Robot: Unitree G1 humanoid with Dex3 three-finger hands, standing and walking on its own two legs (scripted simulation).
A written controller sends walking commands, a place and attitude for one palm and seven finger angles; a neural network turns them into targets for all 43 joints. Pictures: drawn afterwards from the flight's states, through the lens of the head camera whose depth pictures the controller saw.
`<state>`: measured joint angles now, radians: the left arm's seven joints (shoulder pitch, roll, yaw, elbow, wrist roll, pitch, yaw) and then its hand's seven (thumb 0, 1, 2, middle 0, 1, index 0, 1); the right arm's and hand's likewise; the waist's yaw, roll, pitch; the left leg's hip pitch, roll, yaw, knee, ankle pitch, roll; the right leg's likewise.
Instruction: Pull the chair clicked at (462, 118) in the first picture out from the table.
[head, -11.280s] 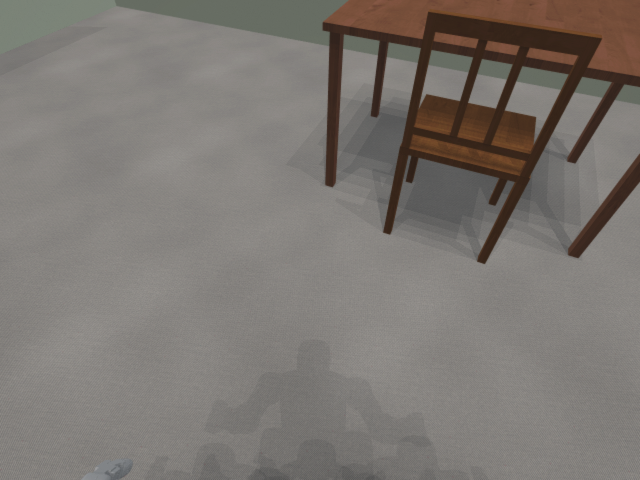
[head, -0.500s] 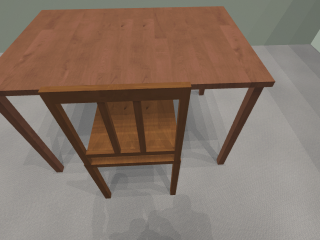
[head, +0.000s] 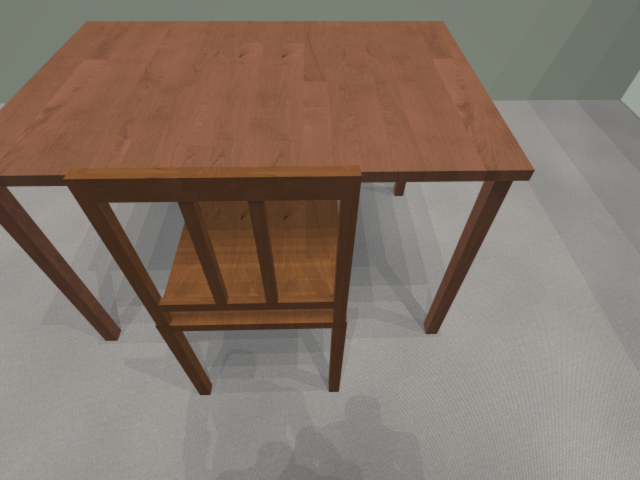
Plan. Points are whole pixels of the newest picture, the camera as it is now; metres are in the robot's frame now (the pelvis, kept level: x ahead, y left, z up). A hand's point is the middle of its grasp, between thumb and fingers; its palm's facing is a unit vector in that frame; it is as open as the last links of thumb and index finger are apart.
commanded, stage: look again from close up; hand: left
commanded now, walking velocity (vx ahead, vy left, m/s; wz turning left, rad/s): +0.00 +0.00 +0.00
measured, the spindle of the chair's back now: (207, 256) +0.49 +0.24 -0.09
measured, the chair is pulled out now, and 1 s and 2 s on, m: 0.00 0.00 0.00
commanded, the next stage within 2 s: shuffle to correct the standing spot in 0.62 s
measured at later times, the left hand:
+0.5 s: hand out of the picture -0.02 +0.15 -0.18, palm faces +0.04 -0.99 -0.16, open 7.3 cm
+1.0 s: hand out of the picture -0.02 +0.18 -0.19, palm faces +0.14 -0.98 -0.15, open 7.3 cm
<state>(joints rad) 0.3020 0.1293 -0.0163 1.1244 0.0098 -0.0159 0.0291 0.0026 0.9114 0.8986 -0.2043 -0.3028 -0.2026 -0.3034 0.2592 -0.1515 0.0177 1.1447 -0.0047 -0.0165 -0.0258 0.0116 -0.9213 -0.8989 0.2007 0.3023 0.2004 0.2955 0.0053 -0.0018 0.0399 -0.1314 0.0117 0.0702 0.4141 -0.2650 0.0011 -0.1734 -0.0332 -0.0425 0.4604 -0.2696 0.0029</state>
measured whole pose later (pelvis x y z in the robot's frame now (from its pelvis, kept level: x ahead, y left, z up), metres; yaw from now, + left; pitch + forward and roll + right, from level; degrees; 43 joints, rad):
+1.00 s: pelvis +0.02 +0.02 -0.01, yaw +4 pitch +0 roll -1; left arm 0.36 0.15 0.04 1.08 0.02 -0.01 0.02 0.00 0.91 0.90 -0.20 -0.30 -0.20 -0.30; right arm 0.34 -0.13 0.00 1.12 -0.02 0.01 -0.01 0.01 -0.91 -0.90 0.20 0.30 0.20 0.30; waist 0.01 -0.02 0.02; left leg -0.22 0.01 0.04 0.59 -0.37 0.03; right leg -0.19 -0.05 -0.10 0.54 -0.36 0.01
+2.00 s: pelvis +0.04 +0.06 -0.02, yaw +6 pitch -6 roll +1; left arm 0.37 0.20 0.03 0.95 0.03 0.06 0.03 0.00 0.91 0.90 -0.20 -0.30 -0.20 -0.30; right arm 0.21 -0.19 -0.03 0.90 -0.02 0.06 0.01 0.01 -0.91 -0.90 0.20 0.30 0.20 0.30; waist 0.02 0.03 0.02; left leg -0.27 -0.04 0.12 0.65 -0.29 0.07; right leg -0.39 -0.05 0.03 0.70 -0.30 -0.02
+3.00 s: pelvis -0.04 +0.08 +0.00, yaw +6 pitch -1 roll +0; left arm 0.33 0.15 0.00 1.05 0.01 0.01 0.03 0.00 0.92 0.90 -0.20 -0.30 -0.20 -0.30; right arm 0.31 -0.17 -0.01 1.07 0.00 -0.01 -0.03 0.01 -0.91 -0.90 0.20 0.30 0.20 0.30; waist 0.00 0.01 0.01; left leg -0.12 -0.06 0.08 0.42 -0.27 0.07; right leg -0.25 0.03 0.06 0.46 -0.18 -0.01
